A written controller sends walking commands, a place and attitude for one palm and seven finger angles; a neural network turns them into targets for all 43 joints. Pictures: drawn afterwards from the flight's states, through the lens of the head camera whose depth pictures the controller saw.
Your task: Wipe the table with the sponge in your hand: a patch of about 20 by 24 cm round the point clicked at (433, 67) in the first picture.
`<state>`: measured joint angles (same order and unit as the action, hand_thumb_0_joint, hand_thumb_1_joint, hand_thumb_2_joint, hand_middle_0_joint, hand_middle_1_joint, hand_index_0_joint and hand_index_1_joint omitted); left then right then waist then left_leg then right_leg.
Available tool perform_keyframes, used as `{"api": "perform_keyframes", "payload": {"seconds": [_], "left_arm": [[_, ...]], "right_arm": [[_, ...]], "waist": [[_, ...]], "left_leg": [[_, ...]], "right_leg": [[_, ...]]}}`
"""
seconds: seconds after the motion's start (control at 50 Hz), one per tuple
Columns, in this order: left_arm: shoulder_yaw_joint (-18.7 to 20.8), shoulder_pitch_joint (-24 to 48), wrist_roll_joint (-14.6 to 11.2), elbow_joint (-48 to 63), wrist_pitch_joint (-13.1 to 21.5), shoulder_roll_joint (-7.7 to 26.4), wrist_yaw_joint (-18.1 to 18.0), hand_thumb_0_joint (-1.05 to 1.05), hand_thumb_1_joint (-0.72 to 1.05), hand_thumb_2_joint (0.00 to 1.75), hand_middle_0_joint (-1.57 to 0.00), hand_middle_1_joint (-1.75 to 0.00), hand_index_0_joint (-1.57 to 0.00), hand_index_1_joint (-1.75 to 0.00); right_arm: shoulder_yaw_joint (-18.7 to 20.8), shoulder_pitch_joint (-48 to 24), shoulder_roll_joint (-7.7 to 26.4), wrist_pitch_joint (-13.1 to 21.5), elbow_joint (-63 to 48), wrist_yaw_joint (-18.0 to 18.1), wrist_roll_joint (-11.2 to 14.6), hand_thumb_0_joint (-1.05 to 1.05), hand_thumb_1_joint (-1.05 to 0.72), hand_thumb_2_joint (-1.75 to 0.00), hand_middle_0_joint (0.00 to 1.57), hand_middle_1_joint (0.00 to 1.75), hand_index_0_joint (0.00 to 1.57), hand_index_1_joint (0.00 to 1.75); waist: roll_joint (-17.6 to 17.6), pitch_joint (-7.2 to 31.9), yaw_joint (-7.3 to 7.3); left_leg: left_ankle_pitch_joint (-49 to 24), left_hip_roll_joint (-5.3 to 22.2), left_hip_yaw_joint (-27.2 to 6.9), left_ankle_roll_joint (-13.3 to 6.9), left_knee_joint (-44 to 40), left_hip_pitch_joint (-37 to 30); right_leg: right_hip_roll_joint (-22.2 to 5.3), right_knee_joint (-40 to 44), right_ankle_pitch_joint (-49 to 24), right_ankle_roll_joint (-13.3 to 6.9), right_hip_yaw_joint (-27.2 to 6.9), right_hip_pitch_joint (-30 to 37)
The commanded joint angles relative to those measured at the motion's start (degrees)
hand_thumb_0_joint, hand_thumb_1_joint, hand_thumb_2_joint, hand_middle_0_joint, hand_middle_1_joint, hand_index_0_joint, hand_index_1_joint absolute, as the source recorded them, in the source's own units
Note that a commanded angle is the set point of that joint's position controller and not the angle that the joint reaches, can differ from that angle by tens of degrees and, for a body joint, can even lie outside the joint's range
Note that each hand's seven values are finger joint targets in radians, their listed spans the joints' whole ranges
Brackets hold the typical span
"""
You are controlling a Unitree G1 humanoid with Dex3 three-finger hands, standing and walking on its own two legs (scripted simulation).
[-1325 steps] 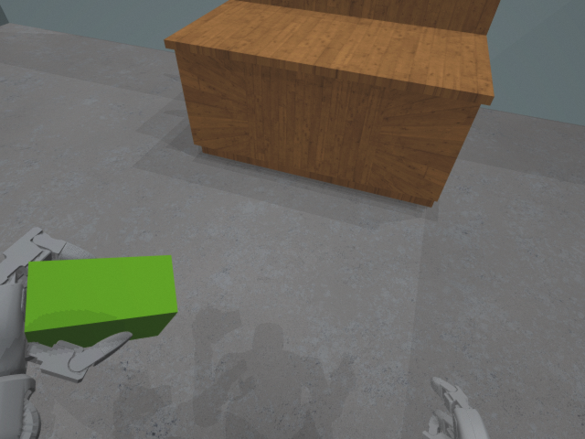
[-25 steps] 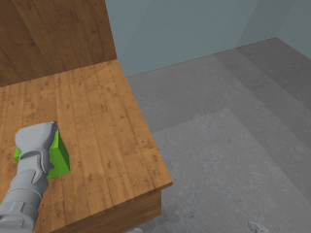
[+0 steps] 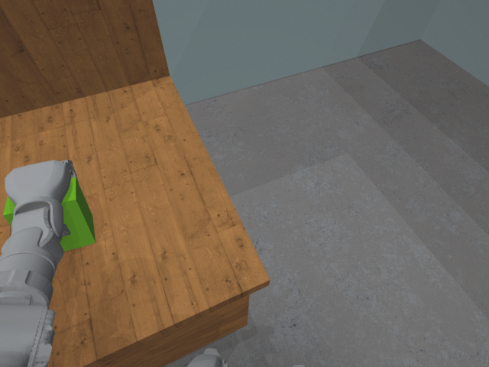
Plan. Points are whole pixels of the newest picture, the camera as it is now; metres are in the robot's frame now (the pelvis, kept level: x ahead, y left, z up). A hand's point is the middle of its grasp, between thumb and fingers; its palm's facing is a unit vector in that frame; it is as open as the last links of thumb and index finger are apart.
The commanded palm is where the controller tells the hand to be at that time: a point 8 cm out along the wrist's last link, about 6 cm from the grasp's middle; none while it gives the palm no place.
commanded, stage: slide across to the middle lane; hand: left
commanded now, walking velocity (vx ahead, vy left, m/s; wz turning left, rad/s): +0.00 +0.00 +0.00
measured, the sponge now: (59, 225) +0.35 +0.37 -0.04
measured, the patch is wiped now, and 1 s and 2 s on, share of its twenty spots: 0.25 0.45 0.55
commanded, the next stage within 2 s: wipe back along the middle lane in 0.74 s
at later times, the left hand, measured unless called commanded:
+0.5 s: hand (70, 192) +0.39 +0.34 +0.02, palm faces -0.11 +0.02 -0.99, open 10.3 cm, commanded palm +0.38 +0.30 +0.06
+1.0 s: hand (97, 184) +0.41 +0.30 +0.02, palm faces -0.11 +0.01 -0.99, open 10.4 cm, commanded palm +0.38 +0.26 +0.05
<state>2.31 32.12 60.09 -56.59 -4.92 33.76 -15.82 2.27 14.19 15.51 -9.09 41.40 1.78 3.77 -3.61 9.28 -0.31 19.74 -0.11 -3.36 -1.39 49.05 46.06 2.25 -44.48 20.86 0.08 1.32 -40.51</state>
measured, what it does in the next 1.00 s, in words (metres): stands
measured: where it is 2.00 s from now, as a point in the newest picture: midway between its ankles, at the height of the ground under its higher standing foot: outside the picture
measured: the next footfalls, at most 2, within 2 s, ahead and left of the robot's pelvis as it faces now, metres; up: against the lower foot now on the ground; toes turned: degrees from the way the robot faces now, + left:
none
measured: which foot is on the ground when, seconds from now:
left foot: down 0.00-1.00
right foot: down 0.00-1.00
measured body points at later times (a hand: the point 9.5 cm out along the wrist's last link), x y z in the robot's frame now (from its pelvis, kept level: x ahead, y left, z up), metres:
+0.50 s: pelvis +0.02 +0.01 +0.01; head +0.08 +0.02 +0.46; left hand +0.40 +0.34 +0.07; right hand +0.12 -0.25 -0.12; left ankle +0.03 +0.10 -0.70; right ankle +0.00 -0.13 -0.70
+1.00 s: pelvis +0.04 +0.01 +0.02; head +0.09 +0.01 +0.47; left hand +0.42 +0.29 +0.07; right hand +0.15 -0.24 -0.12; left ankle +0.03 +0.10 -0.70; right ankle +0.00 -0.13 -0.70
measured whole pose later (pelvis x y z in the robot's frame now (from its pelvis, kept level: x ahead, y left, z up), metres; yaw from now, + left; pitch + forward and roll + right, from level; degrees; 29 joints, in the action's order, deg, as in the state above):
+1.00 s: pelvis +0.04 +0.01 +0.02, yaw +1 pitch +14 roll -3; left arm -6.5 31.9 57.8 -52.6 -17.3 21.8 -20.0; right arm 2.5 10.6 13.6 -12.4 42.5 -0.7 3.4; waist -3.2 9.1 0.1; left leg 19.8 -1.0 -2.9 -2.0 41.8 36.2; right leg 1.2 -36.2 20.4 0.6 0.8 -30.2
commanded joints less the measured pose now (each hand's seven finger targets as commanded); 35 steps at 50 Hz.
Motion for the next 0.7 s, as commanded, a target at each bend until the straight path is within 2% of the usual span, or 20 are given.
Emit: {"api": "perform_keyframes", "payload": {"seconds": [0.0,0.04,0.08,0.14,0.16,0.22,0.28,0.3,0.32,0.34,0.38,0.4,0.46,0.48,0.5,0.52,0.58,0.6,0.62,0.68], "left_arm": [[1.34,11.18,0.7,0.4,-0.51,10.83,-1.17,0.0,0.1,1.3,-1.2,-1.6,-1.2,-1.6],[1.17,13.59,0.89,-0.62,-0.68,11.73,-1.25,0.0,0.1,1.3,-1.2,-1.6,-1.2,-1.6],[1.59,13.25,0.41,0.44,-0.39,11.49,-1.05,0.0,0.1,1.3,-1.2,-1.6,-1.2,-1.6],[-1.85,13.02,-0.03,3.37,-0.29,7.57,-0.7,0.0,0.1,1.3,-1.2,-1.6,-1.2,-1.6],[-1.91,13.06,-0.14,4.0,-0.38,7.32,-0.63,0.0,0.1,1.3,-1.2,-1.6,-1.2,-1.6],[-3.67,14.36,-1.96,7.59,-0.22,3.93,-0.96,0.0,0.1,1.3,-1.2,-1.6,-1.2,-1.6],[-1.87,14.89,-4.26,9.35,-0.42,4.32,-1.65,0.0,0.1,1.3,-1.2,-1.6,-1.2,-1.6],[-3.51,14.1,-4.54,9.42,-0.7,2.46,-1.83,0.0,0.1,1.3,-1.2,-1.6,-1.2,-1.6],[-3.09,12.87,-4.07,8.24,-1.31,2.74,-2.04,0.0,0.1,1.3,-1.2,-1.6,-1.2,-1.6],[-5.39,13.24,-3.49,8.55,-1.89,0.4,-2.01,0.0,0.1,1.3,-1.2,-1.6,-1.2,-1.6],[-6.35,13.89,-2.7,9.7,-3.04,-1.42,-2.1,0.0,0.1,1.3,-1.2,-1.6,-1.2,-1.6],[-6.02,13.48,-2.18,8.66,-3.82,-0.47,-2.29,0.0,0.1,1.3,-1.2,-1.6,-1.2,-1.6],[-6.57,15.15,-2.17,8.11,-5.43,-1.0,-2.54,0.0,0.1,1.3,-1.2,-1.6,-1.2,-1.6],[-7.4,16.9,-2.59,8.71,-5.47,-2.65,-2.44,0.0,0.1,1.3,-1.2,-1.6,-1.2,-1.6],[-7.93,16.34,-2.87,8.47,-5.76,-3.42,-2.45,0.0,0.1,1.3,-1.2,-1.6,-1.2,-1.6],[-7.04,16.26,-2.54,7.85,-6.08,-2.37,-2.57,0.0,0.1,1.3,-1.2,-1.6,-1.2,-1.6],[-9.88,16.83,-2.69,9.31,-6.18,-7.08,-2.38,0.0,0.1,1.3,-1.2,-1.6,-1.2,-1.6],[-9.46,15.13,-2.52,8.38,-6.59,-6.68,-2.38,0.0,0.1,1.3,-1.2,-1.6,-1.2,-1.6],[-10.54,16.95,-2.48,9.39,-6.62,-7.63,-2.44,0.0,0.1,1.3,-1.2,-1.6,-1.2,-1.6],[-9.7,15.42,-3.18,9.43,-7.39,-8.51,-2.85,0.0,0.1,1.3,-1.2,-1.6,-1.2,-1.6]], "right_arm": [[2.79,1.99,9.73,1.48,-4.98,0.6,0.02,0.0,-0.9,-0.9,0.2,0.3,0.2,0.3],[2.75,2.28,9.92,1.49,-4.6,0.61,0.13,0.0,-0.9,-0.9,0.2,0.3,0.2,0.3],[2.86,2.21,9.74,1.54,-4.86,0.43,0.21,0.0,-0.9,-0.9,0.2,0.3,0.2,0.3],[3.0,2.27,9.06,1.42,-5.08,0.01,0.15,0.0,-0.9,-0.9,0.2,0.3,0.2,0.3],[3.05,2.22,8.97,1.29,-4.95,-0.02,0.14,0.0,-0.9,-0.9,0.2,0.3,0.2,0.3],[3.26,1.52,8.49,1.46,-4.96,0.08,0.26,0.0,-0.9,-0.9,0.2,0.3,0.2,0.3],[3.25,0.2,8.36,1.74,-4.44,0.31,0.58,0.0,-0.9,-0.9,0.2,0.3,0.2,0.3],[3.27,0.17,8.29,1.78,-4.24,0.31,0.5,0.0,-0.9,-0.9,0.2,0.3,0.2,0.3],[3.27,0.23,8.37,1.69,-3.89,0.22,0.47,0.0,-0.9,-0.9,0.2,0.3,0.2,0.3],[3.12,-0.23,8.16,1.61,-3.92,0.04,0.5,0.0,-0.9,-0.9,0.2,0.3,0.2,0.3],[3.04,-1.22,7.82,1.52,-4.03,-0.24,0.55,0.0,-0.9,-0.9,0.2,0.3,0.2,0.3],[3.05,-0.95,8.1,1.29,-3.61,-0.32,0.35,0.0,-0.9,-0.9,0.2,0.3,0.2,0.3],[2.77,-1.63,7.92,0.87,-3.71,-0.36,0.3,0.0,-0.9,-0.9,0.2,0.3,0.2,0.3],[2.71,-2.26,7.69,0.98,-3.71,-0.3,0.41,0.0,-0.9,-0.9,0.2,0.3,0.2,0.3],[2.79,-1.88,7.71,0.99,-3.65,-0.37,0.21,0.0,-0.9,-0.9,0.2,0.3,0.2,0.3],[2.81,-1.83,7.82,0.86,-3.55,-0.42,0.14,0.0,-0.9,-0.9,0.2,0.3,0.2,0.3],[2.99,-2.64,7.07,0.8,-3.78,-0.65,0.07,0.0,-0.9,-0.9,0.2,0.3,0.2,0.3],[3.03,-2.26,7.36,0.52,-3.74,-0.75,-0.13,0.0,-0.9,-0.9,0.2,0.3,0.2,0.3],[2.9,-2.57,7.27,0.36,-3.79,-0.85,-0.2,0.0,-0.9,-0.9,0.2,0.3,0.2,0.3],[3.02,-3.3,6.94,-0.02,-4.04,-1.2,-0.2,0.0,-0.9,-0.9,0.2,0.3,0.2,0.3]], "waist": [[6.02,10.58,-2.78],[6.42,10.01,-3.75],[5.05,12.1,-2.94],[1.46,14.26,-2.8],[2.39,14.63,-2.93],[1.55,14.96,-3.38],[3.01,15.14,-2.99],[2.14,14.64,-3.17],[3.2,14.04,-3.01],[2.7,13.15,-3.34],[0.75,12.52,-2.92],[0.45,11.6,-2.76],[2.22,10.95,-3.25],[1.96,10.96,-3.67],[1.86,10.98,-3.39],[2.5,11.29,-3.24],[1.77,13.62,-3.45],[1.86,13.45,-2.85],[1.57,13.63,-3.31],[2.89,15.2,-2.67]], "left_leg": [[-5.79,0.04,0.47,-2.09,-5.92,-11.24],[-4.86,0.06,0.86,-2.25,-5.67,-10.21],[-6.44,0.04,0.72,-2.15,-5.94,-11.33],[-8.87,0.17,0.71,-2.0,-6.02,-15.16],[-9.36,0.3,0.45,-1.99,-6.07,-15.92],[-10.05,0.58,-0.25,-1.84,-7.04,-19.08],[-10.79,0.88,-0.65,-1.71,-8.33,-20.22],[-10.92,0.68,-0.31,-1.74,-8.43,-21.0],[-11.28,0.81,-0.71,-1.62,-8.76,-21.04],[-11.66,0.84,-0.77,-1.48,-9.2,-21.64],[-12.72,1.1,-1.42,-1.1,-10.33,-23.59],[-12.81,0.93,-1.3,-1.07,-10.25,-23.62],[-12.28,0.7,-1.11,-1.09,-10.89,-22.95],[-12.83,0.89,-1.44,-0.92,-11.19,-23.7],[-12.8,0.81,-1.4,-0.92,-11.2,-24.12],[-13.26,0.93,-1.54,-0.74,-11.26,-24.17],[-17.38,1.19,-1.92,-0.31,-10.93,-26.95],[-17.43,1.18,-2.1,-0.16,-10.84,-27.08],[-17.89,1.21,-1.96,-0.1,-10.69,-27.21],[-20.89,1.12,-1.48,-0.16,-10.46,-27.45]], "right_leg": [[0.97,7.16,-6.3,-3.41,0.72,2.85],[0.91,7.46,-5.74,-3.15,0.55,2.29],[0.9,7.2,-6.98,-3.38,0.37,3.43],[1.07,7.46,-8.54,-3.5,0.62,3.89],[1.16,7.61,-8.86,-3.53,0.62,4.18],[1.22,8.28,-8.75,-3.45,1.0,3.95],[1.0,9.0,-9.84,-3.4,0.96,6.19],[1.01,9.29,-9.98,-3.28,1.1,6.18],[0.99,9.38,-9.97,-3.36,1.32,6.22],[0.99,9.46,-10.07,-3.42,1.57,5.63],[0.96,9.62,-10.02,-3.86,1.8,5.09],[1.03,9.75,-10.08,-4.0,1.82,5.23],[0.81,10.51,-10.44,-3.81,1.81,6.55],[0.68,10.43,-10.79,-3.82,1.69,6.25],[0.73,10.55,-10.8,-3.8,1.94,6.46],[0.7,10.35,-11.12,-3.87,2.09,6.66],[0.69,10.09,-13.25,-3.96,2.11,6.87],[0.85,10.0,-12.83,-4.06,2.36,6.72],[0.82,9.97,-13.51,-4.04,2.31,6.58],[0.67,10.12,-16.47,-4.03,2.06,9.19]]}}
